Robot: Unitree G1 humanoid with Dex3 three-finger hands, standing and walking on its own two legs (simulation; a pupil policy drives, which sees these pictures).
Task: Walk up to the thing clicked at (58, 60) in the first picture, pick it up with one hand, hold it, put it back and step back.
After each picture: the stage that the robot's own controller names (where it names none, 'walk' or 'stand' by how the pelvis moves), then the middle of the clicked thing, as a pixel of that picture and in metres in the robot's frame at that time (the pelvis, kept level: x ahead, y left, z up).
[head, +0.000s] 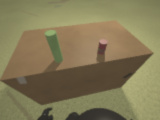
stand; (55, 48) +0.47 +0.28 +0.12
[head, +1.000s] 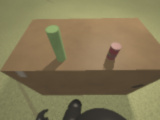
walk; (57, 46) +0.43 +0.26 +0.13
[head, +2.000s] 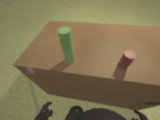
rise first; (67, 48) +0.43 +0.18 +0.15
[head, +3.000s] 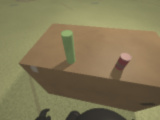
stand; (69, 49) +0.46 +0.18 +0.12
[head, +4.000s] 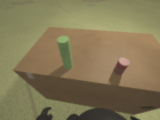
stand; (66, 54) +0.41 +0.19 +0.12
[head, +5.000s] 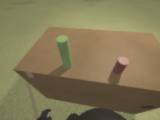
stand; (65, 54) +0.42 +0.20 +0.12
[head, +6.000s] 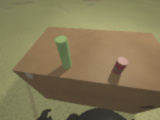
stand; (64, 54) +0.41 +0.20 +0.12
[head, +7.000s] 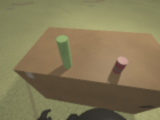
stand; (65, 54) +0.42 +0.20 +0.12
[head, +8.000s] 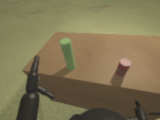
rise first; (68, 56) +0.42 +0.20 +0.12
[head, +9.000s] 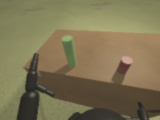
go down; (70, 53) +0.43 +0.20 +0.12
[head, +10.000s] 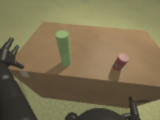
go down; (64, 51) +0.43 +0.18 +0.13
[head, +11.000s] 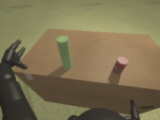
approach; (65, 54) +0.42 +0.19 +0.13
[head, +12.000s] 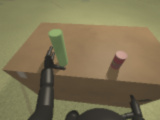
close; (60, 50) +0.42 +0.20 +0.15
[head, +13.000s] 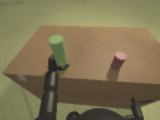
lift; (60, 56) +0.37 +0.19 +0.15
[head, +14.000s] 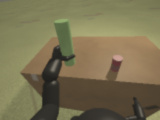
lift; (66, 45) +0.35 +0.15 +0.29
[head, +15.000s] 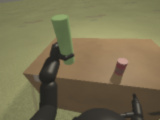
hold; (65, 43) +0.33 +0.15 +0.31
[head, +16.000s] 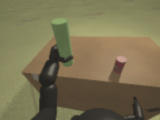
hold; (64, 46) +0.33 +0.16 +0.29
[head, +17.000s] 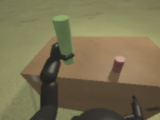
crouch; (65, 43) +0.34 +0.15 +0.30
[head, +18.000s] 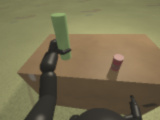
crouch; (62, 39) +0.39 +0.17 +0.29
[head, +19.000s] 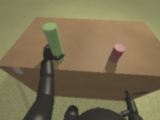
lower; (55, 45) +0.44 +0.21 +0.17
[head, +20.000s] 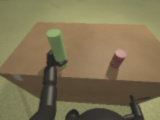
lower; (59, 51) +0.40 +0.20 +0.16
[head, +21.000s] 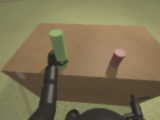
lower; (60, 51) +0.41 +0.20 +0.16
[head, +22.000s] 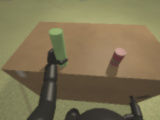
lower; (60, 50) +0.41 +0.20 +0.16
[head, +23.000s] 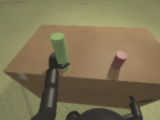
loosen; (61, 54) +0.39 +0.19 +0.16
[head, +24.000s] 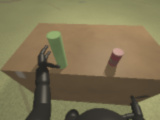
withdraw; (58, 52) +0.40 +0.20 +0.16
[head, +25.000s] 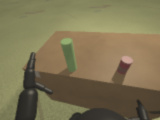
sink last; (69, 57) +0.39 +0.19 +0.14
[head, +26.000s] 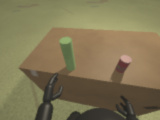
stand; (68, 56) +0.39 +0.18 +0.13
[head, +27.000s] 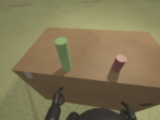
stand; (64, 56) +0.39 +0.20 +0.13
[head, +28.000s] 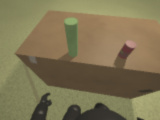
walk; (72, 40) +0.47 +0.14 +0.15
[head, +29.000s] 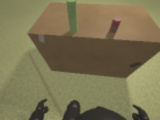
walk; (72, 18) +0.74 +0.19 +0.15
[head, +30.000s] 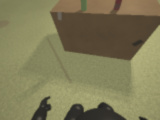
walk; out of the picture +1.13 +0.14 +0.15
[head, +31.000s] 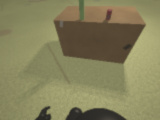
stand; (81, 9) +1.25 +0.18 +0.14
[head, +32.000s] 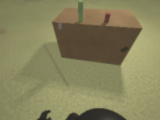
stand; (80, 12) +1.24 +0.17 +0.12
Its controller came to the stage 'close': yes
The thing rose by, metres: 0.21
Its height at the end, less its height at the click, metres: +0.00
